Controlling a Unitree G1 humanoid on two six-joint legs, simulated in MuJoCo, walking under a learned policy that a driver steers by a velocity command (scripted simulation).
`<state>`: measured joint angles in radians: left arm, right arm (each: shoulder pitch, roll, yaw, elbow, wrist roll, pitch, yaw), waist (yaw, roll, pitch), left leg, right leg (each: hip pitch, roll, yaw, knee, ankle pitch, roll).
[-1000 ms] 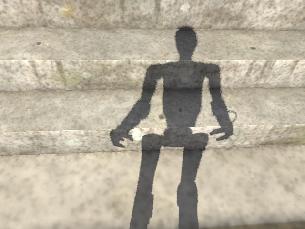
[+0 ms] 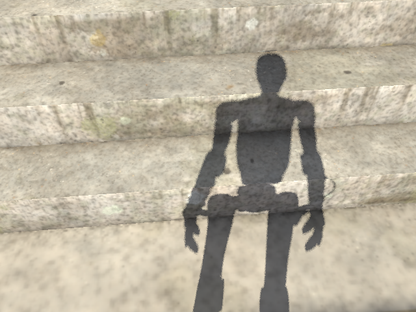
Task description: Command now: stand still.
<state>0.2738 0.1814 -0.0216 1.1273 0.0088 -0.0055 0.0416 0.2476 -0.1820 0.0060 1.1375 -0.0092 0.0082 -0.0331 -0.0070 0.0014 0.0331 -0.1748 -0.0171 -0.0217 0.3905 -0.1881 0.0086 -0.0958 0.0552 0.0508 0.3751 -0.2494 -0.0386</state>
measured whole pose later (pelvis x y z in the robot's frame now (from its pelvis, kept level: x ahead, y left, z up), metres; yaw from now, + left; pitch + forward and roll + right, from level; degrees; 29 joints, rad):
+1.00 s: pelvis +0.16 +0.05 +0.00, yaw +0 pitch +1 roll -1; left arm 0.18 0.21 0.05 1.01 0.03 -0.05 -0.03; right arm 0.50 -0.14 -0.02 1.12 -0.02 -0.10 -0.01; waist -0.02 -0.03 0.01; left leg 0.03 -0.07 0.05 0.23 -0.28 0.09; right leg -0.57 -0.05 -0.05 1.02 -0.20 -0.06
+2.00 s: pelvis +0.65 +0.07 +0.00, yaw +0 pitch +2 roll +0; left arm 0.18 0.16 0.04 0.95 0.05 -0.04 -0.01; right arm 0.48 -0.15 -0.02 1.14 -0.02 -0.10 -0.01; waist -0.03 -0.04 -0.03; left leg -0.20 -0.06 0.09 0.40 -0.24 0.09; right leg -0.83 -0.06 -0.02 1.66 -0.23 -0.05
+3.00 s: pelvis +1.16 +0.01 +0.30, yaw +15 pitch +2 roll +3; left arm 0.29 0.16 0.04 0.78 0.05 -0.10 0.00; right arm 0.21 -0.22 -0.05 0.90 -0.03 0.01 -0.03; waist 0.03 0.03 -0.09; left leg -0.61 -0.16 0.15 1.02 -0.45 0.17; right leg -0.68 -0.02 0.05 1.95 0.03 -0.09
